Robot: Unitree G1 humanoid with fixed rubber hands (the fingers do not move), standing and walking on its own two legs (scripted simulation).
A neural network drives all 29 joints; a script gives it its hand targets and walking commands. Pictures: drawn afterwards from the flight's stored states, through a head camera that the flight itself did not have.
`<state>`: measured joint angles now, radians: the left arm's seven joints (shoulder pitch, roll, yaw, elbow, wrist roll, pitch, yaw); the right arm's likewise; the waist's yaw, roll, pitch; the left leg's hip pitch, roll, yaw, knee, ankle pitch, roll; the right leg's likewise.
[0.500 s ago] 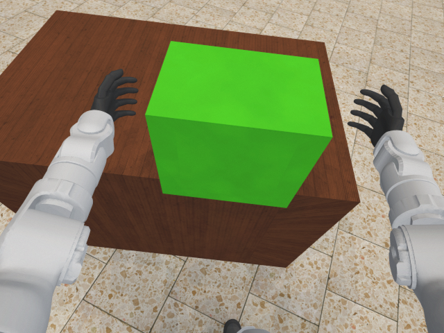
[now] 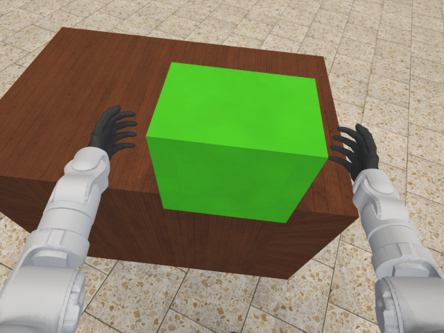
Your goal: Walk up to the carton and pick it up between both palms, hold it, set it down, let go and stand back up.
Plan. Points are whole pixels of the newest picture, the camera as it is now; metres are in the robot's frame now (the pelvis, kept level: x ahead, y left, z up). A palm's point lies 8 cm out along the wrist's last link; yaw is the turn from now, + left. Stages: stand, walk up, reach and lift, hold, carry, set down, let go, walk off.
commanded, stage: set down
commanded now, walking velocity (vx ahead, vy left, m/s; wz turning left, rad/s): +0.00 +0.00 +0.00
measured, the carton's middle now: (233, 148) +0.46 -0.08 +0.01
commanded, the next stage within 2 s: none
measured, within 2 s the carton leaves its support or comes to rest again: neither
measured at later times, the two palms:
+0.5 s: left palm (85, 191) +0.35 +0.19 +0.06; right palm (373, 204) +0.28 -0.30 +0.06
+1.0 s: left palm (82, 234) +0.30 +0.20 +0.01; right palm (357, 242) +0.23 -0.27 +0.01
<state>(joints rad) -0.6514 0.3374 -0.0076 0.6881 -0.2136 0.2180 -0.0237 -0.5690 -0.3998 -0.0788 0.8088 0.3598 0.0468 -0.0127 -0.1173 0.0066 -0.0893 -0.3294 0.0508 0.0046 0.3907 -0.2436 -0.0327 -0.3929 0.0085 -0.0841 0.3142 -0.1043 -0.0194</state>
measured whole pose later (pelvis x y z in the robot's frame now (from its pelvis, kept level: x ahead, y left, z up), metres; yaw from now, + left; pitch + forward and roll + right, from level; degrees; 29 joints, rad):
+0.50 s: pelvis -0.02 +0.01 +0.00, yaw -1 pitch +4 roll -1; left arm -0.41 0.31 -0.04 0.62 -0.22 0.09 -0.01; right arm -0.34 -0.38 -0.12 0.72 0.33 0.00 0.05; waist -0.09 -0.03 -0.07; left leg -0.22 0.03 0.03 0.41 -0.25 -0.02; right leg -0.30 -0.01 -0.06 0.35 -0.12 -0.01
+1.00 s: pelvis -0.01 +0.01 +0.00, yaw +0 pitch +3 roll -1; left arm -0.19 0.28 -0.06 0.65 -0.24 -0.17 0.00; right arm -0.12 -0.31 -0.07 0.69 0.31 -0.20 0.03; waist -0.08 -0.01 -0.04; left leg -0.21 0.03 0.02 0.45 -0.28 -0.01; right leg -0.28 -0.01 -0.07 0.38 -0.14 0.00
